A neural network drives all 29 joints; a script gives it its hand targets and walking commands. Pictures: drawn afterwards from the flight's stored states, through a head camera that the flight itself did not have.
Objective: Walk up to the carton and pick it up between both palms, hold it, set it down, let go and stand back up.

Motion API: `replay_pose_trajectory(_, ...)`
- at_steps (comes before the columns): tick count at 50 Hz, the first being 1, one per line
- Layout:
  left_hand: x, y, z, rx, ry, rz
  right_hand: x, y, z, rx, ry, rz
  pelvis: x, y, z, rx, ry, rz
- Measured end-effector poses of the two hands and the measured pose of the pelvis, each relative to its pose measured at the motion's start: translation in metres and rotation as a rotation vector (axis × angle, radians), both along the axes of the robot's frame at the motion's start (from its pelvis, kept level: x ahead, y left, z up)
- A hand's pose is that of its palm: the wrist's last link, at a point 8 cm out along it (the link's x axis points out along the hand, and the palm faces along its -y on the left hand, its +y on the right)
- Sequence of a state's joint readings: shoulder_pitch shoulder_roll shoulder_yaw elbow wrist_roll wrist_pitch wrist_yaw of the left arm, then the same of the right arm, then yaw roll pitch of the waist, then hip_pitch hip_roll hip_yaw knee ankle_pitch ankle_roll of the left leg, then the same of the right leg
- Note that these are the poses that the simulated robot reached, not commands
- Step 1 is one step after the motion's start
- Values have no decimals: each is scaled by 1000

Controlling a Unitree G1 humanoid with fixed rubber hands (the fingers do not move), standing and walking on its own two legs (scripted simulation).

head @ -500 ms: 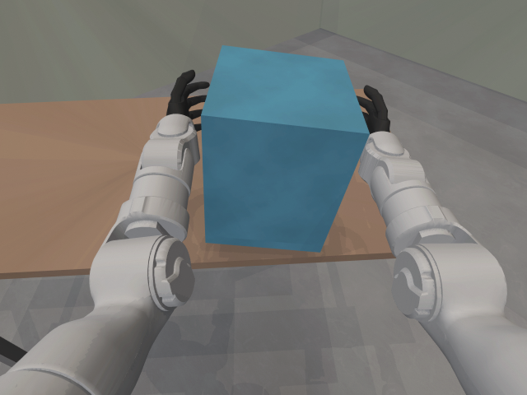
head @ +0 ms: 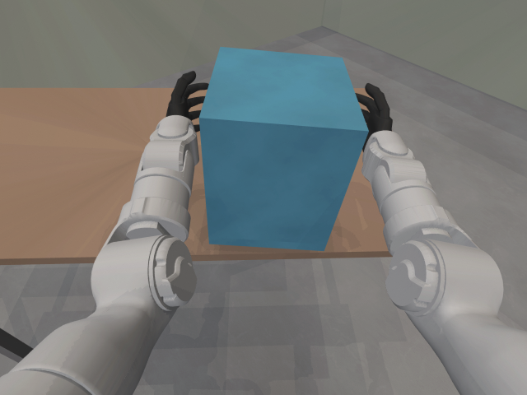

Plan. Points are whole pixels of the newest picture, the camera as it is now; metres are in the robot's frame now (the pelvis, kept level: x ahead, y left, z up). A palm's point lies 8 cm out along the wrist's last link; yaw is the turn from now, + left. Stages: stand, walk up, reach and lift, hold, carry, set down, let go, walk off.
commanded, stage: set down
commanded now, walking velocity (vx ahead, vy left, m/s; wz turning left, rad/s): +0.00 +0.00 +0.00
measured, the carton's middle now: (274, 152) +0.46 +0.03 +0.13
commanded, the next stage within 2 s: none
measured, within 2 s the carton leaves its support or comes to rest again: rests again in 0.98 s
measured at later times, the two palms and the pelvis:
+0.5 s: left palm (180, 134) +0.43 +0.18 +0.18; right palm (367, 148) +0.44 -0.12 +0.16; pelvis +0.00 +0.00 +0.00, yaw +0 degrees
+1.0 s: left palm (181, 140) +0.43 +0.18 +0.17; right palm (369, 149) +0.44 -0.12 +0.16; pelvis +0.00 +0.00 +0.00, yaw +0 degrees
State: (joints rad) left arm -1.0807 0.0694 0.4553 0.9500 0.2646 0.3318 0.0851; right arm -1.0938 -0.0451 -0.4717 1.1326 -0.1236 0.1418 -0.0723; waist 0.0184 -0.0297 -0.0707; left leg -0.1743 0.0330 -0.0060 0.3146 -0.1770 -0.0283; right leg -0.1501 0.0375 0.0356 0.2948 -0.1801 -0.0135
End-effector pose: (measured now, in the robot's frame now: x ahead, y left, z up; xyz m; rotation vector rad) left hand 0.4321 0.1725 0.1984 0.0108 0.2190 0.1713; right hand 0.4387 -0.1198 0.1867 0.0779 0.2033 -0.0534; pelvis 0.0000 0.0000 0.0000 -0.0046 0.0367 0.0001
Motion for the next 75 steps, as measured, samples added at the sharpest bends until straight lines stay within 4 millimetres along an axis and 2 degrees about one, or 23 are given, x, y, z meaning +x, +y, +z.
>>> replay_pose_trajectory(10,14,-2,-8,8,8,-2,11,-2,-17,0,1,-1,9,-2,0,2,17,-1)
replay_pose_trajectory(18,11,0,-14,8,16,-3,7,1,-27,5,7,-1,9,-1,0,2,16,-2)
replay_pose_trajectory(26,1,5,-21,7,17,6,2,5,-24,-15,-5,11,4,-1,0,2,10,-3)
replay_pose_trajectory(35,-5,1,-20,4,10,9,-4,2,-22,-18,-19,5,-1,-1,0,2,4,-3)
replay_pose_trajectory(61,-4,7,-37,-12,10,7,0,6,-27,-38,-38,26,2,-2,0,3,9,-4)
replay_pose_trajectory(75,-4,8,-38,-8,8,5,-1,6,-27,-42,-45,38,1,-2,0,3,9,-5)
